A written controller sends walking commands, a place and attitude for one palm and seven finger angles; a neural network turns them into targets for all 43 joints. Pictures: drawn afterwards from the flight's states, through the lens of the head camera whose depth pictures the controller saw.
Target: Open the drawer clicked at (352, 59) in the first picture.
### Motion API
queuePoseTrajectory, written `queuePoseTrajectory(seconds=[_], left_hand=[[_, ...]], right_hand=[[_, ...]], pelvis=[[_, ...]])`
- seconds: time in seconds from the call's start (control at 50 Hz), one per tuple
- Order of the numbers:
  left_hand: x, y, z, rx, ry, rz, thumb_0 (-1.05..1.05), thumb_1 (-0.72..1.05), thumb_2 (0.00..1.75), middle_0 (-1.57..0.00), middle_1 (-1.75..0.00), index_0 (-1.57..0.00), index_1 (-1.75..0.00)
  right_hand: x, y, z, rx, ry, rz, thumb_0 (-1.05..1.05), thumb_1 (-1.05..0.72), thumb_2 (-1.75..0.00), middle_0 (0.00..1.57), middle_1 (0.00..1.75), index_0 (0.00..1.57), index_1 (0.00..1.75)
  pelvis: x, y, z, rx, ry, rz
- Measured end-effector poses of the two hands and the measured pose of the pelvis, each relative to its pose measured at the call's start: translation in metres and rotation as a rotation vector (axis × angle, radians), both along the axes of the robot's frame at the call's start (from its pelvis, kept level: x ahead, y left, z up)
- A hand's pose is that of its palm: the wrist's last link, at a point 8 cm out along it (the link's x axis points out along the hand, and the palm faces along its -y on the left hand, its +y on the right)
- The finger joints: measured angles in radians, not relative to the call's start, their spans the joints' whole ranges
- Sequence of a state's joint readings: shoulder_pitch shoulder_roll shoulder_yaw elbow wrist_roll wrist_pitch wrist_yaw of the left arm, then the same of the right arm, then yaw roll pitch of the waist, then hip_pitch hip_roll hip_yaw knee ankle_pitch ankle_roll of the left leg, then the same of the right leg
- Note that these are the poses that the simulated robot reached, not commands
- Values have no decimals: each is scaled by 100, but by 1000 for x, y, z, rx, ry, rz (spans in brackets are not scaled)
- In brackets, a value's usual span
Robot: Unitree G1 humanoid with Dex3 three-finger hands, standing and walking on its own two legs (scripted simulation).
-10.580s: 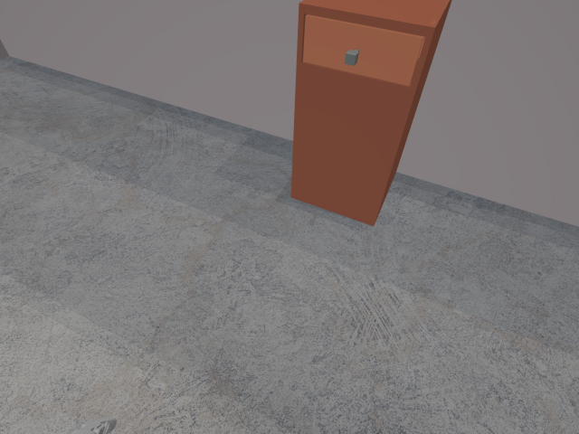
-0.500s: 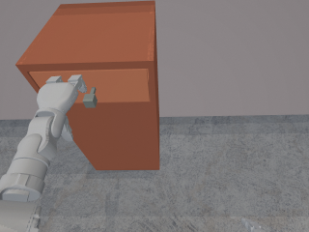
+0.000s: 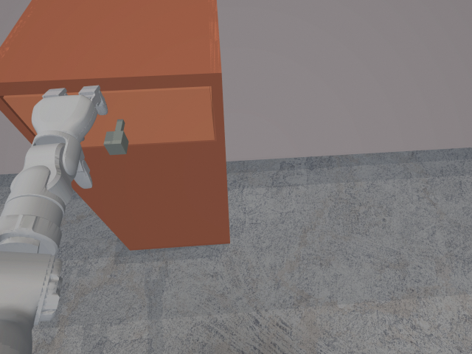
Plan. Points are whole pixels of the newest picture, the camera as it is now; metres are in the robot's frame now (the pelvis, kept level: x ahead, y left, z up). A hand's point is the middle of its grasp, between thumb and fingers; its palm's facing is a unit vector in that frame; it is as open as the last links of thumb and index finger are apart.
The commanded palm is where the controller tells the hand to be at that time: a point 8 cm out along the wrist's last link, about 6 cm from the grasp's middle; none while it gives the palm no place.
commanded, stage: move the hooked fingers above the handle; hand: left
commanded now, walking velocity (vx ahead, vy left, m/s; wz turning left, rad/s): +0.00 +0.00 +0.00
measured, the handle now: (118, 135) +0.52 +0.25 +0.02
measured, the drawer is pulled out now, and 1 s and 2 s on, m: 0.00 0.00 0.00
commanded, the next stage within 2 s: none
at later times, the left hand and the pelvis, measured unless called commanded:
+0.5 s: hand (83, 134) +0.47 +0.28 +0.08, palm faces -0.08 +0.01 -1.00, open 13.7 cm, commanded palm +0.47 +0.27 +0.14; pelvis -0.01 -0.01 +0.00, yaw -1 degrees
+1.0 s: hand (94, 126) +0.48 +0.26 +0.09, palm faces +0.00 +0.00 -1.00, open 13.5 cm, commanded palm +0.46 +0.27 +0.14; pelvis +0.00 -0.01 +0.00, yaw -1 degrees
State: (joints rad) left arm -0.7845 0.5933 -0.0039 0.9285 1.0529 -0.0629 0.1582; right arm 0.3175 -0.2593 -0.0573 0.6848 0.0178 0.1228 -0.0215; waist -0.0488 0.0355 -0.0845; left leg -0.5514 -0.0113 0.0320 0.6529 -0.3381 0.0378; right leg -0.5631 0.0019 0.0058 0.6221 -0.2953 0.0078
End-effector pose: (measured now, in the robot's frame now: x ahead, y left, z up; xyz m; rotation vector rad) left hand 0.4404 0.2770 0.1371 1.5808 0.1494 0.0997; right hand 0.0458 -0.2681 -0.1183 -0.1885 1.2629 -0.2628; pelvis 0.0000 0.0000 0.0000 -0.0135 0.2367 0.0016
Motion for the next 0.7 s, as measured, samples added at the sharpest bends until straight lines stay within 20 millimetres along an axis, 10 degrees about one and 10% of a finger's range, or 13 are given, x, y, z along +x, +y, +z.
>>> queuePoseTrajectory(seconds=[0.22,0.56,0.7], left_hand=[[23,-38,-4,-62,9,-167,0,-49,30,-32,-120,-32,-120],[13,8,-5,13,90,52,0,-48,30,-33,-121,-33,-121],[18,-24,-6,-34,76,-150,0,-49,30,-32,-120,-32,-121]], right_hand=[[-35,-3,3,-37,74,-57,0,-90,-90,20,30,21,30],[-38,-11,2,-36,55,-63,0,-90,-90,20,30,21,30],[-33,-23,10,-94,72,-31,0,-90,-90,20,30,21,30]], pelvis=[[1,1,-2,-6,16,-2],[-7,-9,-1,-3,31,-7],[-3,-8,-3,-11,32,19]])
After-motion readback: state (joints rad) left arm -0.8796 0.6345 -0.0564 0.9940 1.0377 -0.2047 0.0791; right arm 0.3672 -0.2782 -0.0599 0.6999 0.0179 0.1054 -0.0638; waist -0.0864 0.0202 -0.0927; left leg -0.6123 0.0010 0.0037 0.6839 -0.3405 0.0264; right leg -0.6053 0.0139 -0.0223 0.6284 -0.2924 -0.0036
